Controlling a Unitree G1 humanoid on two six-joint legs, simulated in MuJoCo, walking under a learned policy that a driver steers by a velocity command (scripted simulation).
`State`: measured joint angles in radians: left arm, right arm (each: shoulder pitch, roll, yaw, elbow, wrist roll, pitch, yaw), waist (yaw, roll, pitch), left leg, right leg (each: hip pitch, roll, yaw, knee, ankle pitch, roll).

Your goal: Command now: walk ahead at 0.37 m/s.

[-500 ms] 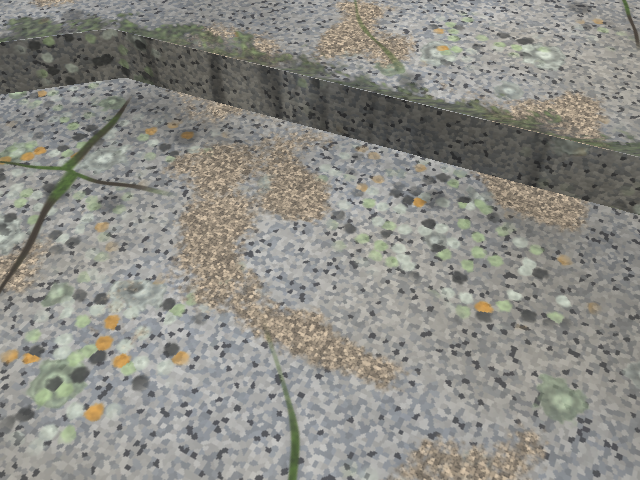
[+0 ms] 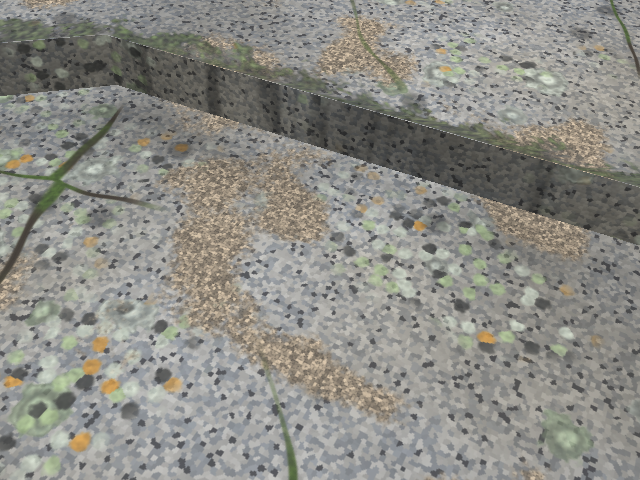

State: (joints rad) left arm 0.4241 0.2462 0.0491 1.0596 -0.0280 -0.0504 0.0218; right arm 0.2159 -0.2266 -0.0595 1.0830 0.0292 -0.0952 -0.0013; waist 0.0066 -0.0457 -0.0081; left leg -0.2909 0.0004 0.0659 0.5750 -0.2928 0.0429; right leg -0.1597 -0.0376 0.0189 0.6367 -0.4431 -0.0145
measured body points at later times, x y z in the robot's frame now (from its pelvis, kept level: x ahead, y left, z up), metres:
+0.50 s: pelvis +0.26 -0.03 -0.02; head +0.30 -0.03 +0.43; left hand +0.48 +0.20 -0.11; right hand +0.17 -0.28 -0.15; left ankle +0.02 +0.10 -0.68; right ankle +0.39 -0.12 -0.73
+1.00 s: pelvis +0.55 +0.01 +0.00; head +0.58 +0.02 +0.44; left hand +0.50 +0.28 -0.15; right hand +0.76 -0.22 -0.10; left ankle +0.69 +0.12 -0.73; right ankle +0.39 -0.12 -0.73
